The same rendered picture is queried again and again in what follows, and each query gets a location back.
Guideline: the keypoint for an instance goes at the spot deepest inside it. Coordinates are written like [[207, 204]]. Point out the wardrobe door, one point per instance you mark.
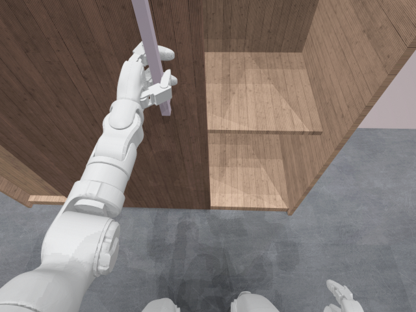
[[60, 62], [23, 177]]

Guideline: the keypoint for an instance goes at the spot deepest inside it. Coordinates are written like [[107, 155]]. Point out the robot left upper arm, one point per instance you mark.
[[79, 248]]

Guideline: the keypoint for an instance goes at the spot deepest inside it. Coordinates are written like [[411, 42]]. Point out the handle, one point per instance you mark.
[[147, 32]]

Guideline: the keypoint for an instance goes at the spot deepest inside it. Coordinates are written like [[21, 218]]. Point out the robot left forearm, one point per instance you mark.
[[100, 190]]

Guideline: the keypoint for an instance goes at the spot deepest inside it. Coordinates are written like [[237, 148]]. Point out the right robot shin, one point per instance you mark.
[[245, 292]]

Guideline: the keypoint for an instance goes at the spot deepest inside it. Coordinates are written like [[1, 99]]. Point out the robot right hand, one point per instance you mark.
[[344, 298]]

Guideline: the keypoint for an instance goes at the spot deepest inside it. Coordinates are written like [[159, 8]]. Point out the robot right thigh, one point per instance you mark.
[[252, 303]]

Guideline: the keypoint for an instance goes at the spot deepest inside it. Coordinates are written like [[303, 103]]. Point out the robot left hand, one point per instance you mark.
[[133, 80]]

